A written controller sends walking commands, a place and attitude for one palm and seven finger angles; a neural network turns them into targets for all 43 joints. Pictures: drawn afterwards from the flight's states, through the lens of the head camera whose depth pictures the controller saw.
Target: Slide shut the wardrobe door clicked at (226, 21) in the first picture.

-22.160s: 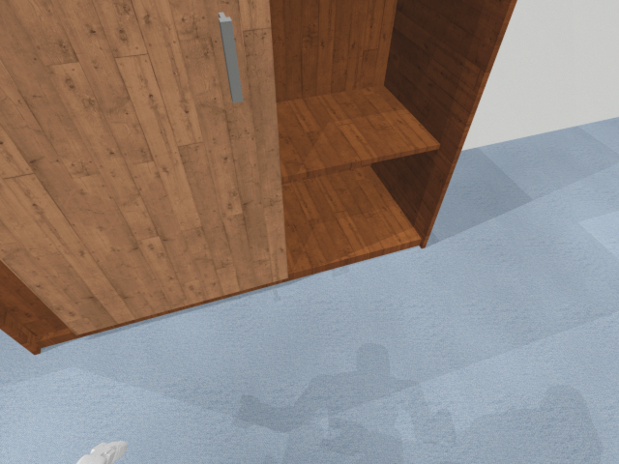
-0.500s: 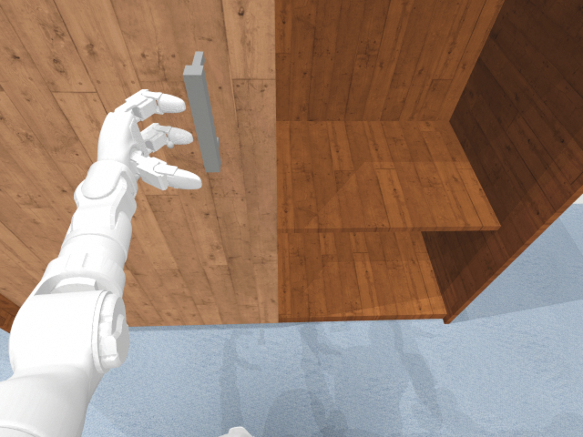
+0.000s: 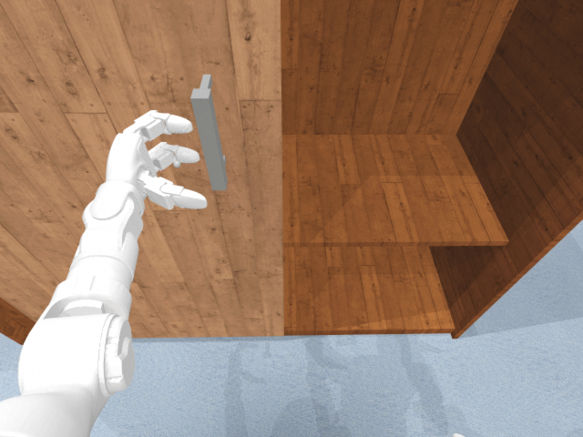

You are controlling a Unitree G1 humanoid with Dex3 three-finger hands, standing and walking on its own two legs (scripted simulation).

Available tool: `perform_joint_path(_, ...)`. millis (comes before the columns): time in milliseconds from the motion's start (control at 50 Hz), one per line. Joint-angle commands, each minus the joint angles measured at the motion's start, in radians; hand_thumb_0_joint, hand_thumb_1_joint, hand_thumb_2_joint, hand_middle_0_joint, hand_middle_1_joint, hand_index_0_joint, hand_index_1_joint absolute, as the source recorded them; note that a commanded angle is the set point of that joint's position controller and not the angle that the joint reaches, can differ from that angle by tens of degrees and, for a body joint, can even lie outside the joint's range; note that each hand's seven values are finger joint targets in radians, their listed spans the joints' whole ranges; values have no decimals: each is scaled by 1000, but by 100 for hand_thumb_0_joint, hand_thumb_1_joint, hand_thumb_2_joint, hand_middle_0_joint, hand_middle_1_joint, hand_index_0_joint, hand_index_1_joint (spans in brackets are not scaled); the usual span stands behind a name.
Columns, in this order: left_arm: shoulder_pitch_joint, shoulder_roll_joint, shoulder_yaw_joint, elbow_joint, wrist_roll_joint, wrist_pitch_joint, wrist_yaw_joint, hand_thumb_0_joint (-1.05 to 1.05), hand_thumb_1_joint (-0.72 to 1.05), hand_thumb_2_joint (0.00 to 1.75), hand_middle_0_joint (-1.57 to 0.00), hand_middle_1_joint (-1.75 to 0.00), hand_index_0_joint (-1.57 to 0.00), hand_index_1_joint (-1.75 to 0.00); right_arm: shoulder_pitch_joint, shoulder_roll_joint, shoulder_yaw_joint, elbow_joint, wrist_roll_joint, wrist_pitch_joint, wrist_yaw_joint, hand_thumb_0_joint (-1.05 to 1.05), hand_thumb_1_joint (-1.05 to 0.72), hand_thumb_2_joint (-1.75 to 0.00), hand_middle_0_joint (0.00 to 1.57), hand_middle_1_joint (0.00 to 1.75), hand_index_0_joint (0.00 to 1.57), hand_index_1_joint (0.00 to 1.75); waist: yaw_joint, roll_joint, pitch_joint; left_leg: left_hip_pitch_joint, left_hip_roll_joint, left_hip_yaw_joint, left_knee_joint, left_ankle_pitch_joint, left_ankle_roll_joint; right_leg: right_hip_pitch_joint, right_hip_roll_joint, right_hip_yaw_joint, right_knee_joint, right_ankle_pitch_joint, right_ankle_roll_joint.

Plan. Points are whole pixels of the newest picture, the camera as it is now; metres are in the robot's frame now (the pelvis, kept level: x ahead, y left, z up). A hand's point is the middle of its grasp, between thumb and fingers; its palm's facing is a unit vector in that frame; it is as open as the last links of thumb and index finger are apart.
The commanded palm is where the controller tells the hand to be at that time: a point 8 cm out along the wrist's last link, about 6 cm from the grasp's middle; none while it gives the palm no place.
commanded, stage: move the hooked fingers beside the handle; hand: left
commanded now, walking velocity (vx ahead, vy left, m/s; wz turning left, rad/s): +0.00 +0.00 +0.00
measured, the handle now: (213, 135) +0.49 +0.09 +0.16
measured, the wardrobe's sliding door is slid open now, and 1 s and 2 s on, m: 0.59 0.59 0.59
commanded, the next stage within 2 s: none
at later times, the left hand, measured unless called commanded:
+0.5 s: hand (171, 159) +0.46 +0.14 +0.15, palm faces -0.02 -1.00 -0.01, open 13.0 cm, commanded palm +0.45 +0.22 +0.17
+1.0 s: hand (143, 139) +0.46 +0.17 +0.18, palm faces -0.02 -1.00 +0.00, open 13.7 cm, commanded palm +0.44 +0.21 +0.16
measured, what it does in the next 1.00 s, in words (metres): stands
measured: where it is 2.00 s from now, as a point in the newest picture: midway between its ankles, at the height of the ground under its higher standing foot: outside the picture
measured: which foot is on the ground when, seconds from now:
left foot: down 0.00-1.00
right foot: down 0.00-1.00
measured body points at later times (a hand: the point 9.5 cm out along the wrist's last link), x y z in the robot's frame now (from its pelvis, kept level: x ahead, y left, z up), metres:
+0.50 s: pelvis +0.02 -0.02 +0.01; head +0.04 -0.03 +0.46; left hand +0.45 +0.20 +0.15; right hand +0.08 -0.28 -0.11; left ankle +0.05 +0.07 -0.72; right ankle -0.01 -0.09 -0.72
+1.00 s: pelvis +0.03 -0.01 +0.01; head +0.05 -0.02 +0.46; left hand +0.45 +0.22 +0.18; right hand +0.15 -0.28 -0.10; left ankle +0.05 +0.07 -0.72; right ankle -0.01 -0.09 -0.72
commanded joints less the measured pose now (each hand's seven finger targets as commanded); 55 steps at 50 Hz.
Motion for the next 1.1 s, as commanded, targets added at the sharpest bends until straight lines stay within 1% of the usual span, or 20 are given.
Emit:
perform_joint_path(0, -674, 432, 144, -329, -47, -97, 88, 0, -50, 30, -30, -120, -30, -120, 34, -148, -63, -89, -1, -41, -16, 0, -90, -90, 20, 30, 20, 30, -2, 19, -305, 276, 37, -99, -109, -45, -11, -27, -55, 67, -150, 35, 48)
perform_joint_path(100, -660, 457, 169, -382, -44, -110, 91, 0, -50, 30, -30, -120, -30, -120, 25, -148, -67, -91, -6, -41, -16, 0, -90, -90, 20, 30, 20, 30, 7, 7, -353, 321, 33, -96, -109, 24, -9, 16, -56, 68, -152, 104, 48)
perform_joint_path(200, -646, 435, 153, -393, -54, -107, 80, 0, -50, 30, -30, -120, -30, -120, 10, -146, -65, -91, -3, -41, -18, 0, -90, -90, 20, 30, 20, 30, 7, 6, -327, 312, 29, -82, -116, 24, -5, 41, -60, 78, -168, 125, 51)
perform_joint_path(260, -626, 508, 212, -430, -55, -112, 75, 0, -50, 30, -30, -120, -30, -120, 5, -146, -68, -94, -5, -37, -19, 0, -90, -90, 20, 30, 20, 30, 24, 1, -369, 309, 23, -73, -110, 67, -2, 106, -66, 92, -171, 187, 53)
perform_joint_path(360, -591, 475, 198, -478, -64, -110, 56, 0, -50, 30, -30, -120, -30, -120, -15, -137, -67, -103, -4, -36, -19, 0, -90, -90, 20, 30, 20, 30, 29, 21, -377, 349, 17, -67, -116, 118, -3, 131, -66, 88, -174, 261, 52)
perform_joint_path(480, -505, 495, 230, -511, -69, -91, 37, 0, -50, 30, -30, -120, -30, -120, -30, -138, -69, -112, -6, -34, -18, 0, -90, -90, 20, 30, 20, 30, 44, 12, -374, 356, 12, -56, -118, 167, 3, 173, -71, 94, -178, 352, 56)
perform_joint_path(500, -516, 455, 190, -524, -69, -86, 26, 0, -50, 30, -30, -120, -30, -120, -35, -136, -68, -116, -5, -35, -17, 0, -90, -90, 20, 30, 20, 30, 34, 18, -365, 363, 10, -53, -120, 172, 4, 166, -72, 95, -179, 366, 59)
perform_joint_path(580, -419, 357, 112, -493, -74, -40, -17, 0, -50, 30, -30, -120, -30, -120, -43, -139, -74, -124, 3, -31, -8, 0, -90, -90, 20, 30, 20, 30, 35, 34, -340, 389, 6, -51, -113, 199, 6, 132, -70, 86, -177, 396, 58)
perform_joint_path(600, -391, 359, 119, -468, -80, -23, -24, 0, -50, 30, -30, -120, -30, -120, -38, -143, -79, -119, 6, -26, -9, 0, -90, -90, 20, 30, 20, 30, 37, 7, -325, 387, 8, -51, -112, 200, 6, 123, -69, 83, -182, 400, 60)
perform_joint_path(620, -365, 291, 67, -435, -92, -3, -38, 0, -50, 30, -30, -120, -30, -120, -39, -141, -77, -120, 9, -21, -6, 0, -90, -90, 20, 30, 20, 30, 30, -11, -293, 369, 5, -46, -111, 195, 8, 119, -72, 82, -186, 402, 63)
perform_joint_path(680, -299, 234, 29, -323, -109, 76, -70, 0, -50, 30, -30, -120, -30, -120, -35, -158, -84, -116, 21, -3, -3, 0, -90, -90, 20, 30, 20, 30, 26, -88, -229, 320, 1, -46, -104, 149, 10, 63, -74, 84, -190, 386, 81)
perform_joint_path(720, -330, 174, -27, -331, -115, 95, -76, 0, -50, 30, -30, -120, -30, -120, -35, -155, -85, -117, 23, 7, 1, 0, -90, -90, 20, 30, 20, 30, 16, -86, -205, 318, -2, -45, -97, 147, 11, 38, -77, 75, -189, 367, 78)
perform_joint_path(780, -316, 206, -3, -362, -103, 105, -57, 0, -50, 30, -30, -120, -30, -120, -30, -159, -91, -125, 19, 20, 6, 0, -90, -90, 20, 30, 20, 30, 32, -74, -253, 339, -5, -56, -93, 179, 10, 30, -73, 67, -176, 366, 69)
perform_joint_path(800, -314, 168, -33, -361, -98, 109, -52, 0, -50, 30, -30, -120, -30, -120, -36, -153, -90, -128, 19, 24, 8, 0, -90, -90, 20, 30, 20, 30, 26, -58, -244, 348, -5, -55, -89, 188, 12, 11, -73, 69, -175, 369, 70)
perform_joint_path(880, -325, 208, -6, -342, -77, 112, -22, 0, -50, 30, -30, -120, -30, -120, -25, -159, -93, -123, 15, 47, 16, 0, -90, -90, 20, 30, 20, 30, 26, -91, -242, 322, -6, -62, -82, 176, 12, 4, -73, 64, -165, 344, 66)
perform_joint_path(920, -326, 151, -58, -362, -73, 111, -20, 0, -50, 30, -30, -120, -30, -120, -30, -152, -94, -127, 16, 57, 20, 0, -90, -90, 20, 30, 20, 30, 22, -55, -253, 350, -4, -64, -76, 195, 11, -11, -73, 57, -158, 334, 59)
perform_joint_path(960, -316, 149, -55, -375, -69, 117, -14, 0, -50, 30, -30, -120, -30, -120, -34, -152, -95, -133, 16, 61, 24, 0, -90, -90, 20, 30, 20, 30, 31, -28, -269, 371, -4, -76, -77, 209, 6, -20, -67, 49, -153, 322, 49)
perform_joint_path(980, -309, 111, -82, -376, -72, 121, -16, 0, -50, 30, -30, -120, -30, -120, -39, -148, -93, -138, 17, 63, 24, 0, -90, -90, 20, 30, 20, 30, 28, -20, -262, 387, -2, -84, -83, 214, 3, -34, -63, 39, -153, 304, 40)
perform_joint_path(1040, -288, 127, -58, -372, -76, 127, -3, 0, -50, 30, -30, -120, -30, -120, -39, -151, -94, -137, 16, 72, 24, 0, -90, -90, 20, 30, 20, 30, 33, -64, -257, 381, 3, -90, -84, 206, 2, -39, -58, 35, -157, 282, 38)
perform_joint_path(1080, -284, 118, -60, -383, -78, 128, 1, 0, -50, 30, -30, -120, -30, -120, -48, -147, -92, -142, 15, 71, 22, 0, -90, -90, 20, 30, 20, 30, 38, -59, -250, 379, 3, -92, -94, 195, 0, -35, -59, 32, -160, 264, 35)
